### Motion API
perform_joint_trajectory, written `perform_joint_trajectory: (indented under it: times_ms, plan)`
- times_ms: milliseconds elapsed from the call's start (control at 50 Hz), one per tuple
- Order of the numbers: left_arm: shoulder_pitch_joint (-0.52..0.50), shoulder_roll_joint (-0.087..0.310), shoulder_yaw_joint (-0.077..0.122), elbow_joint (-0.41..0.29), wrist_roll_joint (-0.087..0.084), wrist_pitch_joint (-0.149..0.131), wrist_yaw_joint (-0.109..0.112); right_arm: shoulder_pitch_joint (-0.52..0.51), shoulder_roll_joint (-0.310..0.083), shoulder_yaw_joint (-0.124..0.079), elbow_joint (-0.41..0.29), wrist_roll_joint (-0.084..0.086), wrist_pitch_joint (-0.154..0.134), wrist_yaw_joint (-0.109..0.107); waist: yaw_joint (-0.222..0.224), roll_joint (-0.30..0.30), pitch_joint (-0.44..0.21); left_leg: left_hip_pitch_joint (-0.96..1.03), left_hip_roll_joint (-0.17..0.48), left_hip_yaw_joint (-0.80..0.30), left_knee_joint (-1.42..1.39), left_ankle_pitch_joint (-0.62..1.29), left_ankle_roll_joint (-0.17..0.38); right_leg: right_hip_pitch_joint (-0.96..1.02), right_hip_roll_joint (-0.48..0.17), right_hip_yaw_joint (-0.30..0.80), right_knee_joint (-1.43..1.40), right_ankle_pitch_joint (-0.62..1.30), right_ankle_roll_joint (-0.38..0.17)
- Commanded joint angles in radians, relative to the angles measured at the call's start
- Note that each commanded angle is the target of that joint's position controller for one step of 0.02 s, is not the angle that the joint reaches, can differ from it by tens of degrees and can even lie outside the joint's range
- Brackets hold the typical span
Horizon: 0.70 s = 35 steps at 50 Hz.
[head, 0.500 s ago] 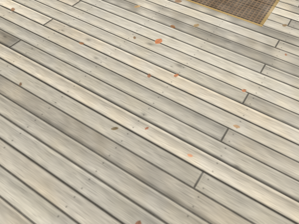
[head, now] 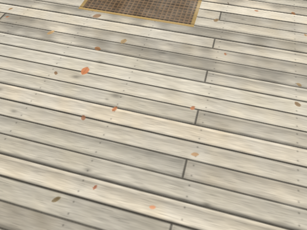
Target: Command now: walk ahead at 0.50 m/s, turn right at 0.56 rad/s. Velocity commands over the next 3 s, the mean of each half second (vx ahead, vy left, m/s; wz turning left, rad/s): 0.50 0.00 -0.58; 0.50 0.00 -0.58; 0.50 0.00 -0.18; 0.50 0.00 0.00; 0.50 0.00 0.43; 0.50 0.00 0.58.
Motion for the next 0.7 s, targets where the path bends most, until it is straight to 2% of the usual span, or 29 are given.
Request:
perform_joint_trajectory:
  times_ms: [20,40,100,140,200,240,300,340,360,380,400,420,440,460,480,520,560,620,700]
  plan:
    - [0.088,0.119,0.036,-0.054,0.008,-0.018,0.012,-0.065,-0.133,-0.028,-0.120,-0.016,-0.047,-0.001,0.024,0.012,-0.138,-0.403,0.077,-0.088,-0.015,0.107,0.001,0.415,-0.272,0.443,-0.318,0.166,-0.199]
    - [0.066,0.112,0.032,-0.066,0.016,-0.018,0.015,-0.047,-0.132,-0.030,-0.118,-0.021,-0.034,0.000,0.000,-0.012,-0.127,-0.348,0.085,-0.088,-0.043,0.130,-0.013,0.344,-0.249,0.414,-0.340,0.213,-0.197]
    - [0.074,0.137,0.040,-0.054,0.008,-0.022,0.032,-0.049,-0.094,-0.021,-0.121,-0.036,-0.007,-0.005,-0.013,-0.022,-0.107,-0.312,0.076,-0.055,-0.171,0.197,-0.069,0.228,-0.214,0.326,-0.365,0.320,-0.200]
    - [0.100,0.156,0.045,-0.041,0.004,-0.017,0.045,-0.130,-0.070,-0.010,-0.144,-0.035,-0.003,-0.008,0.013,-0.037,-0.082,-0.310,0.057,-0.046,-0.330,0.319,-0.091,0.190,-0.180,0.280,-0.364,0.288,-0.173]
    - [0.139,0.166,0.049,-0.022,-0.001,-0.006,0.054,-0.243,-0.050,0.001,-0.168,-0.026,-0.010,0.002,0.063,-0.071,-0.074,-0.229,0.005,-0.039,-0.560,0.501,-0.093,0.161,-0.143,0.263,-0.342,0.162,-0.122]
    - [0.171,0.172,0.052,-0.005,-0.005,-0.002,0.054,-0.285,-0.065,-0.003,-0.182,-0.014,-0.018,0.010,0.081,-0.083,-0.073,-0.199,-0.014,-0.052,-0.626,0.533,-0.086,0.182,-0.164,0.309,-0.322,0.105,-0.111]
    - [0.182,0.155,0.050,0.008,-0.010,0.004,0.058,-0.283,-0.108,-0.021,-0.188,-0.009,-0.031,0.019,0.066,-0.105,-0.076,-0.175,-0.018,-0.090,-0.699,0.463,-0.054,0.267,-0.203,0.406,-0.240,0.049,-0.092]
    - [0.159,0.148,0.050,0.004,-0.006,0.011,0.060,-0.211,-0.129,-0.036,-0.172,-0.006,-0.041,0.019,0.020,-0.134,-0.085,-0.087,-0.021,-0.077,-0.728,0.387,-0.018,0.281,-0.206,0.446,-0.172,0.067,-0.071]
    - [0.154,0.119,0.040,0.000,-0.002,0.012,0.058,-0.123,-0.149,-0.051,-0.150,-0.012,-0.046,0.014,-0.024,-0.128,-0.128,0.046,-0.014,-0.066,-0.760,0.383,0.010,0.259,-0.164,0.424,-0.083,0.099,-0.043]
    - [0.161,0.056,0.017,-0.014,0.008,0.009,0.054,0.011,-0.195,-0.066,-0.138,-0.031,-0.050,0.006,-0.082,-0.045,-0.252,0.279,0.126,-0.194,-0.748,0.322,0.071,0.168,-0.103,0.352,0.165,0.020,-0.005]
    - [0.293,-0.013,-0.005,-0.043,-0.011,0.000,0.053,0.114,-0.284,-0.087,-0.113,-0.046,-0.038,0.004,-0.034,0.263,-0.381,0.615,0.361,-0.644,-0.829,0.116,0.236,-0.178,0.046,0.208,0.511,-0.370,0.071]
    - [0.310,0.081,0.007,-0.030,-0.028,-0.003,0.057,0.120,-0.217,-0.076,-0.105,-0.018,-0.032,0.013,-0.046,0.280,-0.359,0.622,0.408,-0.838,-0.902,-0.146,0.260,-0.342,-0.023,0.214,0.677,-0.407,0.087]
    - [0.209,0.150,0.026,-0.028,-0.026,0.003,0.058,0.072,-0.142,-0.056,-0.122,-0.014,-0.026,0.008,-0.075,0.171,-0.230,0.513,0.360,-0.686,-0.921,-0.158,0.213,-0.379,-0.065,0.212,0.728,-0.311,0.095]
    - [0.140,0.157,0.030,-0.040,-0.012,0.009,0.060,0.024,-0.115,-0.046,-0.127,-0.022,-0.018,0.005,-0.068,0.106,-0.155,0.397,0.315,-0.530,-0.921,-0.024,0.177,-0.356,-0.099,0.175,0.717,-0.237,0.099]
    - [0.098,0.145,0.032,-0.052,0.000,0.009,0.057,-0.008,-0.092,-0.038,-0.121,-0.027,-0.013,0.003,-0.054,0.091,-0.097,0.300,0.272,-0.422,-0.939,0.106,0.167,-0.333,-0.125,0.172,0.672,-0.185,0.101]
    - [0.102,0.109,0.031,-0.060,-0.010,0.016,0.045,-0.025,-0.070,-0.031,-0.108,-0.032,-0.016,-0.002,-0.022,0.131,-0.069,0.206,0.223,-0.280,-0.983,0.235,0.152,-0.261,-0.165,0.157,0.612,-0.135,0.100]
    - [0.092,0.070,0.022,-0.069,-0.012,0.026,0.040,-0.017,-0.082,-0.036,-0.089,-0.023,-0.023,-0.003,-0.016,0.123,-0.058,0.184,0.223,-0.199,-1.018,0.312,0.170,-0.265,-0.176,0.136,0.564,-0.119,0.106]
    - [0.040,0.051,0.013,-0.092,-0.005,0.030,0.037,-0.006,-0.122,-0.049,-0.064,-0.024,-0.025,-0.005,-0.020,0.088,-0.047,0.208,0.243,-0.111,-1.045,0.427,0.191,-0.311,-0.188,0.129,0.455,-0.031,0.121]
    - [-0.058,0.033,0.003,-0.108,-0.006,0.016,0.014,-0.003,-0.147,-0.052,-0.043,-0.019,-0.013,-0.009,-0.053,0.073,-0.026,0.231,0.212,0.039,-1.047,0.505,0.158,-0.266,-0.177,0.074,0.232,0.167,0.112]
Next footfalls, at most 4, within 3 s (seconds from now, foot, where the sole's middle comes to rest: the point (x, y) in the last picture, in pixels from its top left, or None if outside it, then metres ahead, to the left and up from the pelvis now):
0.38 left None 0.41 0.13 -0.76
0.90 right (214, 196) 0.57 -0.23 -0.76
1.42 left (205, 125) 0.94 -0.23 -0.76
1.94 right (274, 113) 1.02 -0.61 -0.76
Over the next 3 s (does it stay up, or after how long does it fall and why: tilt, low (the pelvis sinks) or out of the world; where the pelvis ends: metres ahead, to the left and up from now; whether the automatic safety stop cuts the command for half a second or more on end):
stays up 1.49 -0.70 0.00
